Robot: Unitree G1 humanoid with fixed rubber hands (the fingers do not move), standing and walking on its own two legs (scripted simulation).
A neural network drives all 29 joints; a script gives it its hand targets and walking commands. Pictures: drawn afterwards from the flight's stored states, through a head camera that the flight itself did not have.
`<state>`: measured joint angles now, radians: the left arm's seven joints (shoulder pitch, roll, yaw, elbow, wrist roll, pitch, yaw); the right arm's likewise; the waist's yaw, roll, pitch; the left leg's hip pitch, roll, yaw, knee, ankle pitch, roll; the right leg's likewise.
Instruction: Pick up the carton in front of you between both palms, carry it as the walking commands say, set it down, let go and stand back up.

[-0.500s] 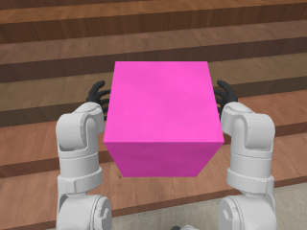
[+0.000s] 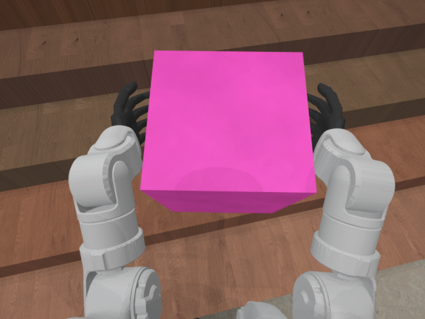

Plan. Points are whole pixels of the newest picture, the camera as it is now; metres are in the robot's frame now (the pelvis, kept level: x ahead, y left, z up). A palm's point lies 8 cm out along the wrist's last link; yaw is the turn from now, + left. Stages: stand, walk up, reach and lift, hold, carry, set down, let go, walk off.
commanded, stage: carry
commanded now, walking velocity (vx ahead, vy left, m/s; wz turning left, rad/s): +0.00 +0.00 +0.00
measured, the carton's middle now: (224, 148) +0.39 -0.01 +0.07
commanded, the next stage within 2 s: none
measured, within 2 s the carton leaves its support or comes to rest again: neither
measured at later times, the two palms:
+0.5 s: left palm (106, 38) +0.51 +0.17 +0.20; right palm (294, 12) +0.55 -0.13 +0.22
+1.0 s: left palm out of the picture +0.58 +0.14 +0.27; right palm out of the picture +0.59 -0.15 +0.27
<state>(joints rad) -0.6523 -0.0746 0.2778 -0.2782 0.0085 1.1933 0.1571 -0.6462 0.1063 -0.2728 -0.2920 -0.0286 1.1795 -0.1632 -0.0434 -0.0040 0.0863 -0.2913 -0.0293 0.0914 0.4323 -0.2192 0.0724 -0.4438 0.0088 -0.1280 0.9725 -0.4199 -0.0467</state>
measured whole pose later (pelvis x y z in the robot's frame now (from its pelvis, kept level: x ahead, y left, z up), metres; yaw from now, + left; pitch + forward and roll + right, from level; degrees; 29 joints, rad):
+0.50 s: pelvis +0.18 -0.04 +0.11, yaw +4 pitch +4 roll -2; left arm -0.63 -0.06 0.23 0.02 0.02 1.14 0.16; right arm -0.59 0.13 -0.35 -0.08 -0.11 1.16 -0.11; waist 0.13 -0.02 0.06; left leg -0.63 -0.06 -0.04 1.45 -0.33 0.05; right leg -0.49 0.07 -0.17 0.64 -0.23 -0.13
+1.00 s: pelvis +0.25 -0.01 +0.13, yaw +2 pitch +1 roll +0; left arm -0.59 -0.08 0.27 0.11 0.08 1.18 0.16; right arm -0.58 0.07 -0.27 0.12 -0.07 1.15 -0.14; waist -0.01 -0.02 -0.10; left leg -0.27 -0.03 0.10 0.51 -0.27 0.07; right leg -0.26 0.03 -0.09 0.51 -0.28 -0.06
